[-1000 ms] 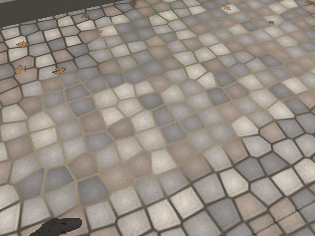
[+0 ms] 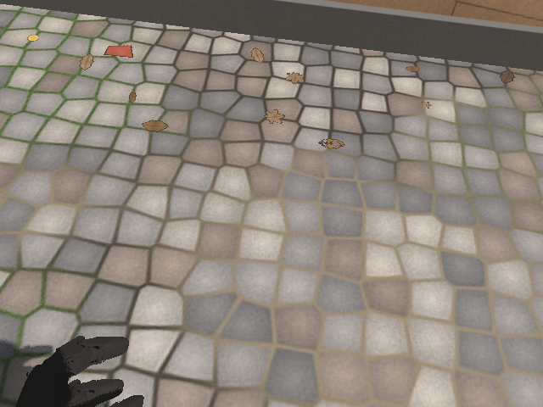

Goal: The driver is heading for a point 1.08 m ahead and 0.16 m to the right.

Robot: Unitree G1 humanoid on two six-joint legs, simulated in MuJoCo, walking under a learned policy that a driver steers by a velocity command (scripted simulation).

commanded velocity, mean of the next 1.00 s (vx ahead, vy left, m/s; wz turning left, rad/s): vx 0.49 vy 0.00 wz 0.08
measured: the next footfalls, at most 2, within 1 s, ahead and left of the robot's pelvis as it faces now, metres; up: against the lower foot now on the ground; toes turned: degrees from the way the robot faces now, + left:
right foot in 0.06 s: +0.18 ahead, -0.13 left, +0.00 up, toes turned +3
left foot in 0.52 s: +0.45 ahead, +0.15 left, +0.00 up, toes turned +6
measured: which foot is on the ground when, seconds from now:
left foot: down 0.00-0.06, up 0.08-0.50, down 0.52-1.00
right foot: up 0.00-0.04, down 0.06-0.52, up 0.54-1.00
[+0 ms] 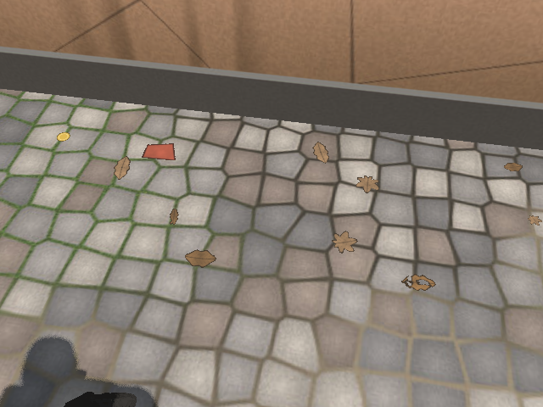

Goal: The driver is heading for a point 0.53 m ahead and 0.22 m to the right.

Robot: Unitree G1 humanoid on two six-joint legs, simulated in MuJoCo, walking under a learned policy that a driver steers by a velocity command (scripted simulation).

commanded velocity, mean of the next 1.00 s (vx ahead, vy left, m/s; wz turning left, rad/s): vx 0.40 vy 0.00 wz -0.40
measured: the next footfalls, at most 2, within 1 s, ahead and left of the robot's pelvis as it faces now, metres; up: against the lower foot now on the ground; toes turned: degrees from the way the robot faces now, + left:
right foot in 0.06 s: +0.21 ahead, -0.12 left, +0.00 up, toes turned -3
left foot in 0.58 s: +0.54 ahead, +0.02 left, +0.00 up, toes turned -24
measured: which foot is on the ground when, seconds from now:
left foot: down 0.00-0.08, up 0.10-0.56, down 0.58-1.00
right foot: up 0.00-0.04, down 0.06-0.58, up 0.60-0.96, down 0.98-1.00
